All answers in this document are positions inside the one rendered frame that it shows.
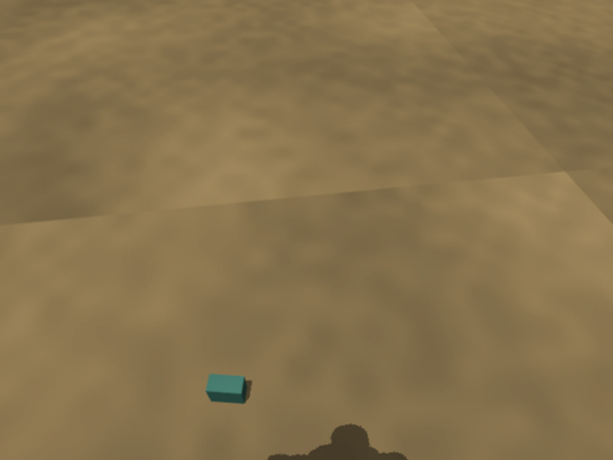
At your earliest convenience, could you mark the carton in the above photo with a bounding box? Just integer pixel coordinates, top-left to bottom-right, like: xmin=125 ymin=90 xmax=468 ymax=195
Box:
xmin=206 ymin=374 xmax=247 ymax=403

